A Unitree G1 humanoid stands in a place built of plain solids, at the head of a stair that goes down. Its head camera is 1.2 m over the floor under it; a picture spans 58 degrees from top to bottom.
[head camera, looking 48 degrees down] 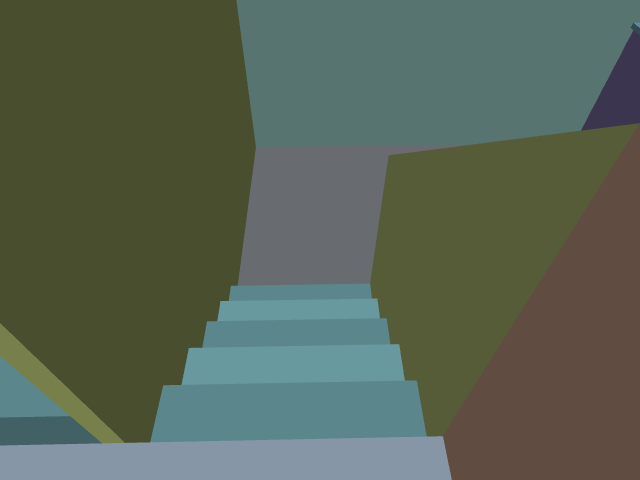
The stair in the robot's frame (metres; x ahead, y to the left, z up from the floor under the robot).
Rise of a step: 0.18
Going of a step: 0.24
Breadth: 0.84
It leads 1 degrees to the left of straight ahead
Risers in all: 6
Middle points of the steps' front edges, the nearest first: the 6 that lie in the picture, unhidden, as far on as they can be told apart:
0.38 0.09 0.00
0.61 0.10 -0.18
0.84 0.10 -0.37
1.08 0.11 -0.55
1.31 0.11 -0.74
1.55 0.12 -0.92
